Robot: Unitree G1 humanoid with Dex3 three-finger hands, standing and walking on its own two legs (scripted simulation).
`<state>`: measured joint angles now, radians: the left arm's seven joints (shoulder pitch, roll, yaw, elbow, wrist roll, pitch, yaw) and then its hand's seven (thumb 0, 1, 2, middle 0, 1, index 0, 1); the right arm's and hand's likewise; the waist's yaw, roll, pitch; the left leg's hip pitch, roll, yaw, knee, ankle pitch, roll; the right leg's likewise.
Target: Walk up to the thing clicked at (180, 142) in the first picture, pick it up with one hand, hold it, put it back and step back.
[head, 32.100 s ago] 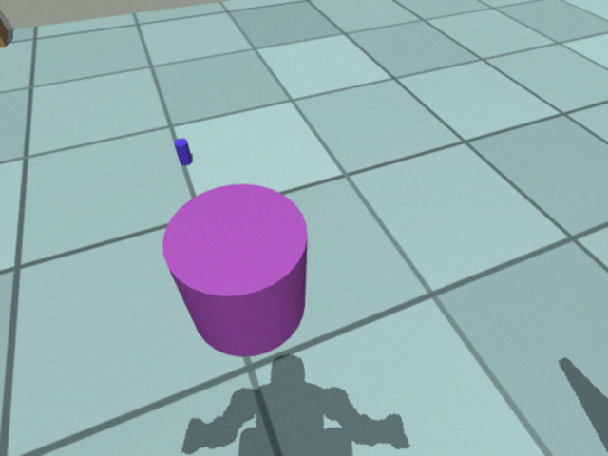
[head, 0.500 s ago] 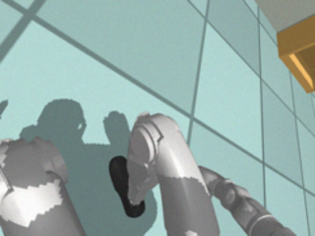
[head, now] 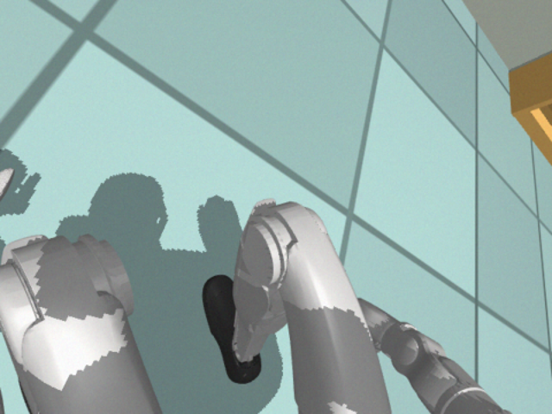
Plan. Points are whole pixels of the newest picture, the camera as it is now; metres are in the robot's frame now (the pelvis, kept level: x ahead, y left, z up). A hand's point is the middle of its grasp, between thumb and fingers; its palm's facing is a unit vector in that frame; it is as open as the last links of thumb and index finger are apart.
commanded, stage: settle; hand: left
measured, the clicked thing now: out of the picture +0.42 +0.26 -0.21
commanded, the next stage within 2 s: lift in 1.40 s
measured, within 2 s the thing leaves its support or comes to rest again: neither
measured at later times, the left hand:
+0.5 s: hand out of the picture +0.39 +0.28 -0.05, palm faces +0.25 -0.97 -0.05, open 5.5 cm
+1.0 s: hand out of the picture +0.41 +0.26 +0.02, palm faces +0.23 -0.97 -0.04, open 5.4 cm
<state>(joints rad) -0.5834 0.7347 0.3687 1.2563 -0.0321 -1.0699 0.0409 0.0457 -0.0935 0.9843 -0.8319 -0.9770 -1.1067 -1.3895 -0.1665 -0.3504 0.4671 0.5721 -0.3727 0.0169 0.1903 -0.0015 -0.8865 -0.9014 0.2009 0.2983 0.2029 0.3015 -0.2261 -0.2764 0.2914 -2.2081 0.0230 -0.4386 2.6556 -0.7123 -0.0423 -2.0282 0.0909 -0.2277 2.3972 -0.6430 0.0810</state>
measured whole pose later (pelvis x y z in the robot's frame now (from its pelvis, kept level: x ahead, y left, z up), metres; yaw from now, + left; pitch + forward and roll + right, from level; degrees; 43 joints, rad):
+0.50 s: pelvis +0.01 -0.01 +0.03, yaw +5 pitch +24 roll -13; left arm -0.49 0.52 0.27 0.86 -0.10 -0.74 -0.07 0.04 -0.11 1.00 -0.86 -0.96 -1.30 -1.40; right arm -0.01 -0.30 0.21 0.62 -0.17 0.07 0.16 0.00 -0.88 -0.89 0.20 0.30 0.20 0.30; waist -0.15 -0.09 0.03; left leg -2.26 0.03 -0.27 2.50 -0.68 -0.03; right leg -2.11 0.03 -0.12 2.35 -0.68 0.06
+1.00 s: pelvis +0.03 -0.03 +0.06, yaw +10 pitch +31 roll -7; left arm -0.51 0.40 0.32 0.76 -0.15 -0.60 -0.20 0.04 -0.11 1.00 -0.86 -0.95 -1.33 -1.39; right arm 0.03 -0.30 0.07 0.63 -0.09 0.07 0.09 0.00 -0.89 -0.90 0.20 0.30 0.20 0.30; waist -0.11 -0.02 -0.07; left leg -2.21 0.05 -0.18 2.37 -0.70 -0.05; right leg -2.13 0.01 -0.06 2.30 -0.71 0.03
